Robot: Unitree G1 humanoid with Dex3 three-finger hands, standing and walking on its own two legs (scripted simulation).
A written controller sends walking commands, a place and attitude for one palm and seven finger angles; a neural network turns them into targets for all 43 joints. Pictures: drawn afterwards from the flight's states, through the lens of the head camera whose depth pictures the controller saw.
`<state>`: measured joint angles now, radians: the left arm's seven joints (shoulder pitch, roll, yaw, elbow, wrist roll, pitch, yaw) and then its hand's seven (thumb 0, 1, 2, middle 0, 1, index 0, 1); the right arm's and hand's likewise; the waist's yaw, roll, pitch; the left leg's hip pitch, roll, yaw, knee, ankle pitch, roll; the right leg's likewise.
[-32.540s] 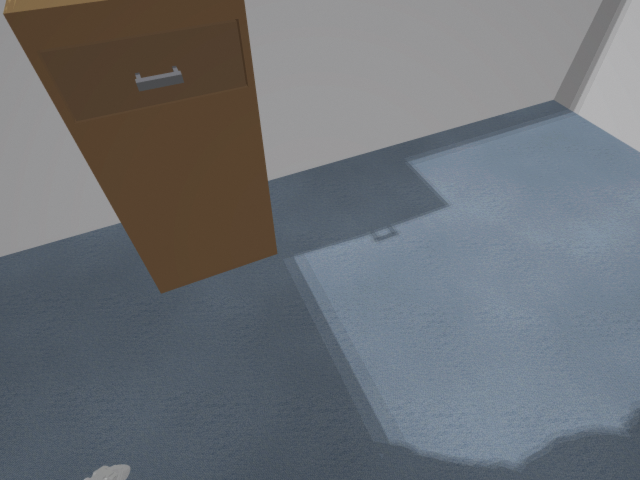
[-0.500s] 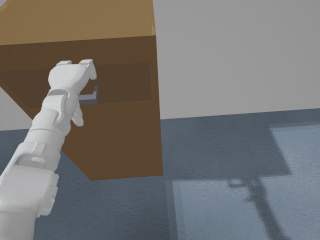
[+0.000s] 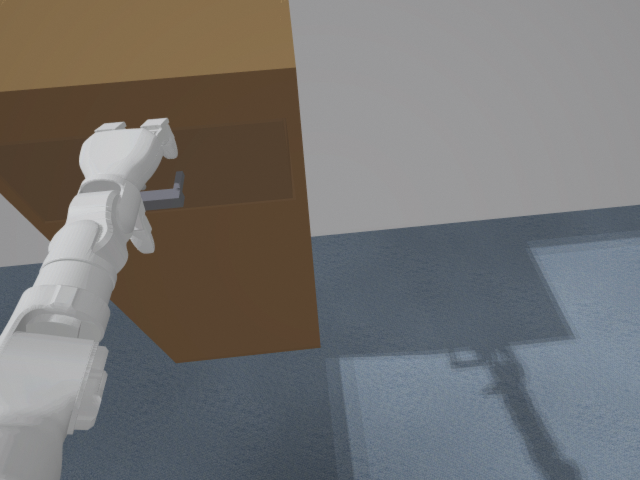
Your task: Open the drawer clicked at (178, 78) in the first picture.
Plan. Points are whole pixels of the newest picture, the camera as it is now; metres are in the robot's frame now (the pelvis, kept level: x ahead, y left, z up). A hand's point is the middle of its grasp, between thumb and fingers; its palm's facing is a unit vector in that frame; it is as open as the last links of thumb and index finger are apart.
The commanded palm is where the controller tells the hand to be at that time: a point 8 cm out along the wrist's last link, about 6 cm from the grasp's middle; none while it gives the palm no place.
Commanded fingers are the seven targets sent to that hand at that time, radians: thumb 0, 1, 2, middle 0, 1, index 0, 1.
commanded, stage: lower the fingers behind the handle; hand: left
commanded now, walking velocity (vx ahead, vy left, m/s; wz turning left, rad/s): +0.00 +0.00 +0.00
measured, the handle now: (149, 190) +0.51 +0.25 +0.05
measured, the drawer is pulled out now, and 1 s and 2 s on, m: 0.00 0.00 0.00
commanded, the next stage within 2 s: lift the fingers back up to retry in 1.70 s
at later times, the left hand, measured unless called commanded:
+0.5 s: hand (151, 201) +0.47 +0.23 +0.08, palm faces -0.01 -0.01 -1.00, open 13.8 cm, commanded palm +0.44 +0.24 +0.13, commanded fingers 0.00 -0.50 0.30 -0.30 -1.20 -0.30 -1.20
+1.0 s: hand (148, 209) +0.47 +0.24 +0.06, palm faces +0.00 +0.01 -1.00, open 13.6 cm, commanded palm +0.44 +0.24 +0.10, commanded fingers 0.00 -0.50 0.30 -0.30 -1.20 -0.30 -1.20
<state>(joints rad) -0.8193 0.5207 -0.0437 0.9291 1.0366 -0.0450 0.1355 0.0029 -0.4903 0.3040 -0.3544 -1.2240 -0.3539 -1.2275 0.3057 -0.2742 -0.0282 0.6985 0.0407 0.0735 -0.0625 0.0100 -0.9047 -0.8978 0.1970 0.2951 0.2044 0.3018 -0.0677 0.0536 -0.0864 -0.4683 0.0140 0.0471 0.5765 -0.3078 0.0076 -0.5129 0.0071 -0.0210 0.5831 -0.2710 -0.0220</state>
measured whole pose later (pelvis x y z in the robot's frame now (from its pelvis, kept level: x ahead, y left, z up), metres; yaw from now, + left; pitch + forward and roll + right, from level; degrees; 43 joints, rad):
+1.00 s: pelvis +0.01 +0.00 -0.01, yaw +1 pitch +14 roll +0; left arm -0.77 0.46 -0.07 0.94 1.07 -0.01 0.25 0.00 -0.49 0.30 -0.32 -1.20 -0.33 -1.27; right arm 0.30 -0.27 -0.05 0.71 0.02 0.08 -0.03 0.01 -0.90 -0.90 0.20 0.30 0.20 0.30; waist -0.05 0.04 -0.12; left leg -0.55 0.01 0.04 0.65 -0.35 0.01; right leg -0.58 0.00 -0.03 0.65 -0.31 -0.02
